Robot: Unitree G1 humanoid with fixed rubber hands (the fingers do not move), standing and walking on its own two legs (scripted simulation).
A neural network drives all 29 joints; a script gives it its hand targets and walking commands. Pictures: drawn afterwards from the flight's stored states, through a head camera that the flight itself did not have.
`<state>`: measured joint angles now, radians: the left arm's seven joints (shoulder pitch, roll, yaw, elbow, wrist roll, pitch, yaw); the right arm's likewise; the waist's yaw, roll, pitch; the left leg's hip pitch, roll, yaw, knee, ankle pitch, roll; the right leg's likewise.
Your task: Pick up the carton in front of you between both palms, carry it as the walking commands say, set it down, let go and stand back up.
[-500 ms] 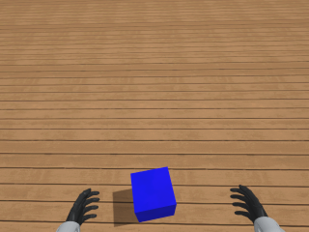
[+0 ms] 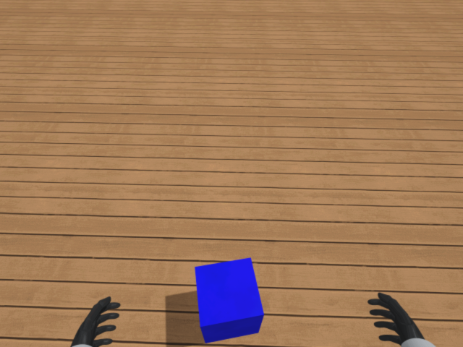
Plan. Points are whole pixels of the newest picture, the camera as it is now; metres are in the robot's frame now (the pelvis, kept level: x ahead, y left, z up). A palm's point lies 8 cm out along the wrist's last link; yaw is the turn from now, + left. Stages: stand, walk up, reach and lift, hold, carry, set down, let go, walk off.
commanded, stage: stand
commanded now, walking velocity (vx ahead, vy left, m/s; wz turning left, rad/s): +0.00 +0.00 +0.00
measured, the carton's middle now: (227, 301) +0.39 +0.04 -0.64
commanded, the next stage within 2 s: none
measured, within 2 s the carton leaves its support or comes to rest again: neither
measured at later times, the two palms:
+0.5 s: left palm out of the picture +0.14 +0.30 -0.09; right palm out of the picture +0.11 -0.29 -0.08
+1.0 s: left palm out of the picture +0.10 +0.30 -0.09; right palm out of the picture +0.09 -0.30 -0.08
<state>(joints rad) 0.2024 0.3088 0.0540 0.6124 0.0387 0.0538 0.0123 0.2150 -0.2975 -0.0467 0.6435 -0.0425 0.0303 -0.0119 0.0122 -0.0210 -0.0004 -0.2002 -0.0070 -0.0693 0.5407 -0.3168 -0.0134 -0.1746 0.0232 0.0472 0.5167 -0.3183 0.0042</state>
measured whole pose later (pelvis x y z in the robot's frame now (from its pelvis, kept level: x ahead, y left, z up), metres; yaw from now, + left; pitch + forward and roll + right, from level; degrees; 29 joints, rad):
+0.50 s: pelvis +0.01 +0.01 +0.01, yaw -1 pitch -1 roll +0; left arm 0.17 0.36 0.02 0.81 0.03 0.01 0.02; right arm 0.19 -0.34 -0.03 0.81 -0.03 0.00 -0.02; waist -0.01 -0.02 0.00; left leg -0.15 -0.02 -0.04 0.45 -0.28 0.00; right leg -0.13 0.01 0.08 0.45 -0.29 0.02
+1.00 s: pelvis -0.01 +0.00 +0.01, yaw -1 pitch -3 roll +0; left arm 0.15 0.38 0.02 0.93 0.02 0.00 0.01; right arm 0.16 -0.37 -0.02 0.93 -0.02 -0.01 -0.02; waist 0.00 -0.02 0.01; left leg -0.11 0.00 -0.04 0.39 -0.23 -0.01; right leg -0.10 0.02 0.08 0.38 -0.23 0.01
